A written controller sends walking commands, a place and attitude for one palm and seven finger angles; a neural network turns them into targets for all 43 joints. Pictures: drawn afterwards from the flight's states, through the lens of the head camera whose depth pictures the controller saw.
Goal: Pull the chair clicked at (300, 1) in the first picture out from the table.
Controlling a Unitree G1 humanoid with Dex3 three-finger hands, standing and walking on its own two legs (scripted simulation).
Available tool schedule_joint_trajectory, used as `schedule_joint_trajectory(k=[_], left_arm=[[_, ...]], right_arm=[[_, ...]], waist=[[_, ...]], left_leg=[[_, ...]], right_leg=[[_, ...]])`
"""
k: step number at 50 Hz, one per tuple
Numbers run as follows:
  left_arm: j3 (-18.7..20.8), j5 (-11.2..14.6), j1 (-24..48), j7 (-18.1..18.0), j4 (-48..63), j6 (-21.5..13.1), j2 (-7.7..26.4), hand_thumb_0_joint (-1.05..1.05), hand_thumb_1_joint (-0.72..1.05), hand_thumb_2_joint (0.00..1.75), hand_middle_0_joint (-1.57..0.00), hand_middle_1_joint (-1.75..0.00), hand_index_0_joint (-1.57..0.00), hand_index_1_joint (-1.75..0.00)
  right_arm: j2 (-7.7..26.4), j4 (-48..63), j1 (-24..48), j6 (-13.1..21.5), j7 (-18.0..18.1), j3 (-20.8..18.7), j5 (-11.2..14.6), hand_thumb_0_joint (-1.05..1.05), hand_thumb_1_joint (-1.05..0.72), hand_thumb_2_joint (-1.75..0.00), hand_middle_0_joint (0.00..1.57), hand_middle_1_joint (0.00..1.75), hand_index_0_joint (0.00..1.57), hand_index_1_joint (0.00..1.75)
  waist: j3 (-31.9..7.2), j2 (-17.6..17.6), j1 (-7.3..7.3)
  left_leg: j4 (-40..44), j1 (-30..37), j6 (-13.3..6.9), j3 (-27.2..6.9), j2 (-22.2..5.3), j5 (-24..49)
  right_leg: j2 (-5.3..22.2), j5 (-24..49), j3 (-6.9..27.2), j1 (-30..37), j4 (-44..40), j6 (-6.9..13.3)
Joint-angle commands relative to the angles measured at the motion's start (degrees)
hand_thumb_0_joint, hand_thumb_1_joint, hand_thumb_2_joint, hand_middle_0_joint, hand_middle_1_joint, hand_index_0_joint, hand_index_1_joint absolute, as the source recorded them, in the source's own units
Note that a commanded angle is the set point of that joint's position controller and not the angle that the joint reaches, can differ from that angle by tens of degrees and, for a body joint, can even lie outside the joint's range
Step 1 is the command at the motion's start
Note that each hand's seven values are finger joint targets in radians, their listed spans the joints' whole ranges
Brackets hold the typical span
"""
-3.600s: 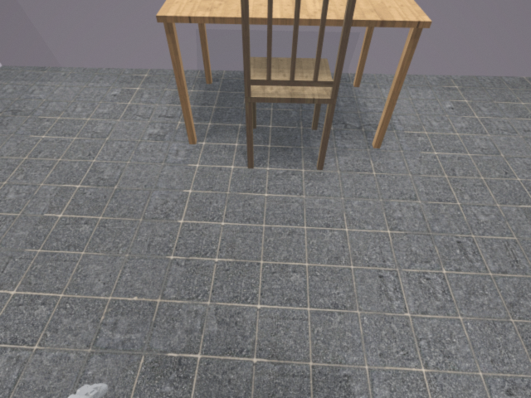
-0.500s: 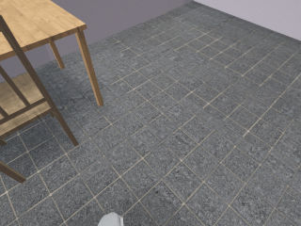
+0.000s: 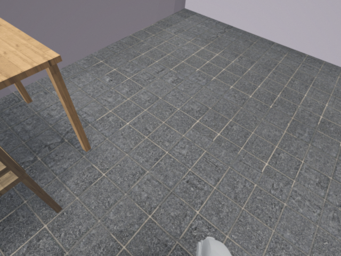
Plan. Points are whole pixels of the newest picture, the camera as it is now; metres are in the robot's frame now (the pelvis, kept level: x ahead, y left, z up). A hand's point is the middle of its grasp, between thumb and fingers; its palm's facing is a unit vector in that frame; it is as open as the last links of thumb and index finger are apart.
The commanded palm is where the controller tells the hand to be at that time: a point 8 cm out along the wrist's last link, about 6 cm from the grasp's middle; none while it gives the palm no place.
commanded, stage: walk to a spot facing it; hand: left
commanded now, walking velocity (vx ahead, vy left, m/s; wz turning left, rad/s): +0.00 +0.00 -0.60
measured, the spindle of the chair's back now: out of the picture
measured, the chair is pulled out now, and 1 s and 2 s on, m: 0.00 0.00 0.00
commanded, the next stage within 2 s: turn to face it in 0.02 s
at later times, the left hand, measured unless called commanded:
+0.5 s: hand (131, 213) +0.26 +0.13 -0.17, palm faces +0.02 -0.99 -0.14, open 7.4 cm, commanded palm none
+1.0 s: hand (97, 239) +0.18 +0.20 -0.16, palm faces +0.33 -0.90 -0.30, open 7.4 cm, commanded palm none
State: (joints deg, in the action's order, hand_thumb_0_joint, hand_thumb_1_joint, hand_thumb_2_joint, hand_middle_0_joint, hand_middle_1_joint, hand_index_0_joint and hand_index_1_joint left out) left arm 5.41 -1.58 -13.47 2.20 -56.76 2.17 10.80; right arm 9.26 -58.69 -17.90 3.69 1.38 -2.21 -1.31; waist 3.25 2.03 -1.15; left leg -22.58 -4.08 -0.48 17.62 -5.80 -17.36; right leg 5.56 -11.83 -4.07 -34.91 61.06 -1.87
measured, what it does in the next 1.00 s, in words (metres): walks ahead, turning left: right foot, then left foot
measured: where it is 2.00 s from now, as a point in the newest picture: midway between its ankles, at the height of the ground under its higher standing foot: outside the picture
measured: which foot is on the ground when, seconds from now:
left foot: down 0.00-0.18, up 0.20-0.56, down 0.58-1.00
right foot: up 0.00-0.16, down 0.18-0.58, up 0.60-1.00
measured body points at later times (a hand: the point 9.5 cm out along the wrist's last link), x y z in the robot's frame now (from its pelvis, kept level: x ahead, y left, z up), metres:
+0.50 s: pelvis +0.12 -0.03 -0.01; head +0.14 -0.02 +0.43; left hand +0.25 +0.18 -0.15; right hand +0.14 -0.25 -0.17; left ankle +0.12 +0.09 -0.71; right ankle +0.16 -0.13 -0.74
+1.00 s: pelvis +0.14 -0.04 -0.01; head +0.18 -0.04 +0.44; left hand +0.16 +0.25 -0.14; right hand +0.27 -0.27 -0.16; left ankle +0.13 +0.09 -0.74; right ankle +0.18 -0.17 -0.73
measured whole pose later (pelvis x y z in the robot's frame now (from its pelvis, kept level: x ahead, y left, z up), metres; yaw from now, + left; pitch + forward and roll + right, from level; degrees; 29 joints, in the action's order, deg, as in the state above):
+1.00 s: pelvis +0.14 -0.04 -0.01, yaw +18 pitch +1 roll +0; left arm 4.0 0.2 -8.7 -0.9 -51.4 2.4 13.8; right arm 14.1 -53.6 -11.8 -2.9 -0.6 -4.0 -1.3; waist 3.8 -2.2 1.4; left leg -30.7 -18.0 0.2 -3.5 0.5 -13.2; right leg 2.0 -20.5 -1.7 -17.9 36.6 -4.9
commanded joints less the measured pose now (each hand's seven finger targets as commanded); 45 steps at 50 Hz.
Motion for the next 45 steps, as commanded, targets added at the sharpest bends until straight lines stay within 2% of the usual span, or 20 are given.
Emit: schedule_joint_trajectory(k=[1,5,7,8,9,10,11,13,15,21,26,27,28,29,30,31,33,35,40,45], left_arm=[[-0.5,0.1,6.6,0.1,5.5,-1.1,0.5,0.0,0.9,0.9,-0.2,-0.3,-0.2,-0.3],[-0.3,0.0,5.3,-0.1,6.2,-1.7,2.5,0.0,0.9,0.9,-0.2,-0.3,-0.2,-0.3],[0.0,-0.4,-5.3,-0.9,3.3,-3.1,4.9,0.0,0.9,0.9,-0.2,-0.3,-0.2,-0.3],[1.0,-0.8,-10.7,-1.8,1.8,-4.2,10.8,0.0,0.9,0.9,-0.2,-0.3,-0.2,-0.3],[1.3,0.5,-14.0,-2.3,0.5,-4.6,14.7,0.0,0.9,0.9,-0.2,-0.3,-0.2,-0.3],[0.4,1.3,-11.0,-3.1,1.7,-4.1,13.2,0.0,0.9,0.9,-0.2,-0.3,-0.2,-0.3],[0.1,0.7,-5.2,-3.4,2.6,-4.1,12.7,0.0,0.9,0.9,-0.2,-0.3,-0.2,-0.3],[-1.6,0.7,3.6,-4.1,4.2,-3.8,7.5,0.0,0.9,0.9,-0.2,-0.3,-0.2,-0.3],[-2.0,0.3,7.5,-4.3,4.4,-3.7,6.5,0.0,0.9,0.9,-0.2,-0.3,-0.2,-0.3],[-1.1,0.1,5.3,-4.5,4.3,-2.4,7.9,0.0,0.9,0.9,-0.2,-0.3,-0.2,-0.3],[0.0,0.3,4.9,-4.5,5.4,-1.6,8.5,0.0,0.9,0.9,-0.2,-0.3,-0.2,-0.3],[0.0,0.7,5.0,-4.3,6.0,-1.2,7.6,0.0,0.9,0.9,-0.2,-0.3,-0.2,-0.3],[-0.1,1.1,3.8,-3.9,7.5,-0.7,4.9,0.0,0.9,0.9,-0.2,-0.3,-0.2,-0.3],[-0.7,1.1,7.2,-3.6,10.3,-0.7,3.0,0.0,0.9,0.9,-0.2,-0.3,-0.2,-0.3],[-0.7,0.3,9.6,-3.7,11.0,-0.4,4.2,0.0,0.9,0.9,-0.2,-0.3,-0.2,-0.3],[-0.1,0.3,10.1,-3.4,10.3,-0.7,3.8,0.0,0.9,0.9,-0.2,-0.3,-0.2,-0.3],[0.2,0.5,6.5,-3.0,8.3,-1.1,4.6,0.0,0.9,0.9,-0.2,-0.3,-0.2,-0.3],[0.0,0.8,5.4,-2.9,7.3,-1.1,5.0,0.0,0.9,0.9,-0.2,-0.3,-0.2,-0.3],[-0.3,1.2,6.6,-3.2,8.2,-0.6,5.7,0.0,0.9,0.9,-0.2,-0.3,-0.2,-0.3],[-0.6,1.4,5.6,-3.4,9.0,-0.7,6.5,0.0,0.9,0.9,-0.2,-0.3,-0.2,-0.3]], right_arm=[[8.1,1.6,-4.5,0.1,0.3,-2.1,-0.1,0.0,-0.9,-0.9,0.2,0.3,0.2,0.3],[10.1,2.2,-3.0,-1.1,0.2,-3.3,-0.1,0.0,-0.9,-0.9,0.2,0.3,0.2,0.3],[10.7,2.6,-2.1,-1.2,-0.1,-3.0,0.4,0.0,-0.9,-0.9,0.2,0.3,0.2,0.3],[7.0,2.6,-4.9,-1.5,-0.6,-2.1,1.3,0.0,-0.9,-0.9,0.2,0.3,0.2,0.3],[3.9,3.3,-6.5,-1.7,-0.2,-1.4,1.6,0.0,-0.9,-0.9,0.2,0.3,0.2,0.3],[4.2,4.0,-3.7,-2.7,0.5,-1.2,1.6,0.0,-0.9,-0.9,0.2,0.3,0.2,0.3],[3.0,2.9,-5.7,-3.1,0.4,-0.7,1.3,0.0,-0.9,-0.9,0.2,0.3,0.2,0.3],[3.8,0.3,-6.0,-4.3,0.1,-0.6,0.4,0.0,-0.9,-0.9,0.2,0.3,0.2,0.3],[2.3,-0.9,-7.9,-5.2,-0.2,-0.2,0.4,0.0,-0.9,-0.9,0.2,0.3,0.2,0.3],[2.1,2.4,-1.7,-5.7,-1.3,-0.6,0.6,0.0,-0.9,-0.9,0.2,0.3,0.2,0.3],[3.4,4.4,-1.6,-5.3,-1.9,-1.5,0.2,0.0,-0.9,-0.9,0.2,0.3,0.2,0.3],[5.0,4.2,-3.6,-5.0,-2.1,-1.9,0.0,0.0,-0.9,-0.9,0.2,0.3,0.2,0.3],[9.9,5.0,-4.6,-4.6,-2.0,-3.0,-0.4,0.0,-0.9,-0.9,0.2,0.3,0.2,0.3],[14.5,6.2,-6.0,-4.5,-1.6,-4.0,-0.9,0.0,-0.9,-0.9,0.2,0.3,0.2,0.3],[14.8,5.5,-6.0,-4.2,-1.0,-4.2,-0.9,0.0,-0.9,-0.9,0.2,0.3,0.2,0.3],[13.7,6.0,-3.3,-3.9,-0.6,-4.0,-0.7,0.0,-0.9,-0.9,0.2,0.3,0.2,0.3],[11.7,7.4,1.7,-3.2,-0.2,-3.2,-0.3,0.0,-0.9,-0.9,0.2,0.3,0.2,0.3],[11.8,7.7,2.0,-3.0,0.0,-3.1,0.0,0.0,-0.9,-0.9,0.2,0.3,0.2,0.3],[13.9,7.3,1.1,-3.8,-0.4,-4.0,0.0,0.0,-0.9,-0.9,0.2,0.3,0.2,0.3],[15.5,8.5,4.6,-4.8,-1.1,-4.6,-0.1,0.0,-0.9,-0.9,0.2,0.3,0.2,0.3]], waist=[[2.1,-11.9,3.22],[-0.4,-11.6,1.73],[-6.9,-8.2,-3.6],[-13.9,3.9,-5.21],[-20.5,11.4,-4.24],[-18.0,2.9,-3.8],[-17.1,9.0,-1.09],[-8.4,3.2,1.86],[-5.8,3.1,4.04],[-4.1,5.5,1.21],[-4.0,4.7,2.33],[-4.4,-0.4,3.51],[-3.9,-15.2,3.79],[-2.4,-22.8,5.83],[-3.7,-18.4,6.22],[-4.0,-14.8,4.91],[-6.0,-10.9,2.4],[-7.9,-9.1,2.49],[-7.8,-9.3,3.88],[-6.5,-12.2,3.37]], left_leg=[[4.1,2.3,-4.4,-1.1,-13.8,38.2],[-5.1,4.0,-3.7,0.1,-15.8,44.8],[-20.8,-0.5,-1.0,0.7,-12.8,43.8],[-36.6,-15.0,1.7,-0.3,-7.7,17.3],[-52.3,-23.9,3.6,-6.3,0.7,-19.4],[-53.2,-21.8,2.3,-16.1,-0.5,-19.0],[-53.7,-22.9,2.5,-17.5,-1.2,-15.9],[-49.1,-19.5,2.5,-17.6,-2.8,-9.6],[-41.6,-16.2,2.7,-16.4,-2.5,-8.3],[-30.5,-18.9,3.2,-12.1,-0.7,-8.9],[-14.7,-12.3,2.7,-9.8,0.4,-0.9],[-7.2,-8.6,2.1,-11.5,-0.3,4.1],[0.8,-6.6,-2.5,-27.7,-9.9,10.3],[7.9,-8.0,-10.0,-41.8,-20.4,18.8],[8.0,-8.5,-11.9,-42.6,-20.1,16.5],[6.6,-7.9,-10.8,-39.7,-16.9,16.6],[3.2,-3.6,-8.6,-30.8,-11.8,25.7],[1.3,-0.2,-8.7,-27.3,-10.0,34.2],[0.9,2.5,-9.8,-29.7,-9.6,34.7],[0.6,-4.0,-9.2,-33.2,-8.0,29.6]], right_leg=[[-0.6,0.6,-3.3,-0.6,-12.5,0.2],[-3.8,-0.6,-5.0,8.3,-20.7,2.8],[-5.6,7.8,-6.2,25.5,-29.8,3.9],[6.5,28.0,7.0,42.3,-30.8,7.5],[20.3,53.7,23.3,47.4,-32.0,14.8],[20.2,51.2,19.7,38.6,-35.2,16.0],[19.3,36.3,19.7,35.3,-38.3,15.5],[15.4,19.0,11.2,21.7,-42.9,12.4],[13.6,14.4,4.6,15.9,-44.0,10.6],[14.8,9.4,0.2,20.4,-43.4,10.4],[14.4,3.3,-4.1,18.0,-35.7,6.5],[12.5,-0.6,-6.0,15.6,-30.0,4.3],[5.7,-12.0,-8.5,7.0,-19.1,0.1],[0.2,-25.0,-6.3,0.6,-5.8,-2.2],[0.6,-23.4,-0.2,-0.3,2.6,-1.5],[0.4,-18.7,2.3,-2.4,6.8,-1.6],[0.8,-11.9,3.3,-2.0,6.8,-2.3],[0.3,-11.4,3.1,-0.2,3.4,-3.1],[-1.3,-13.3,2.9,2.5,-4.8,-3.9],[-3.2,-13.5,2.5,10.6,-15.4,-3.3]])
